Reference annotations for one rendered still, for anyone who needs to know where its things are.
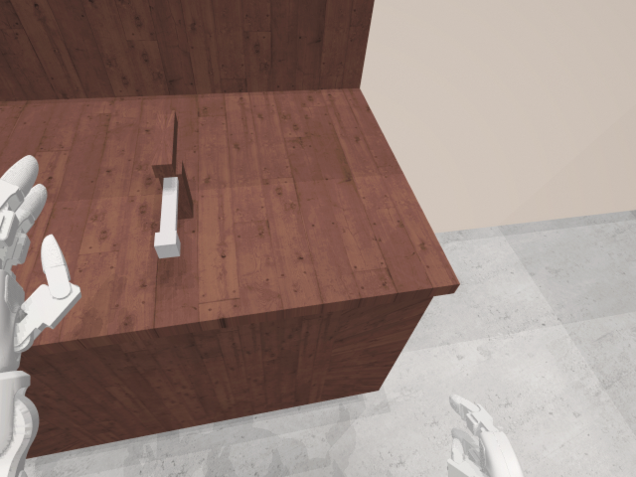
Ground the tap lever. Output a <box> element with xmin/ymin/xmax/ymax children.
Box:
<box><xmin>154</xmin><ymin>177</ymin><xmax>181</xmax><ymax>258</ymax></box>

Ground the left robot forearm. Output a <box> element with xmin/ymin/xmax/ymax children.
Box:
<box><xmin>0</xmin><ymin>371</ymin><xmax>39</xmax><ymax>477</ymax></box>

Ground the robot right hand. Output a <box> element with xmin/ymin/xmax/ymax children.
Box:
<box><xmin>447</xmin><ymin>395</ymin><xmax>525</xmax><ymax>477</ymax></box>

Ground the counter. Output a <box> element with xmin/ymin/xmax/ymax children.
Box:
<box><xmin>0</xmin><ymin>0</ymin><xmax>460</xmax><ymax>459</ymax></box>

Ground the robot left hand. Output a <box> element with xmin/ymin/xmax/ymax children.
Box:
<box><xmin>0</xmin><ymin>155</ymin><xmax>81</xmax><ymax>373</ymax></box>

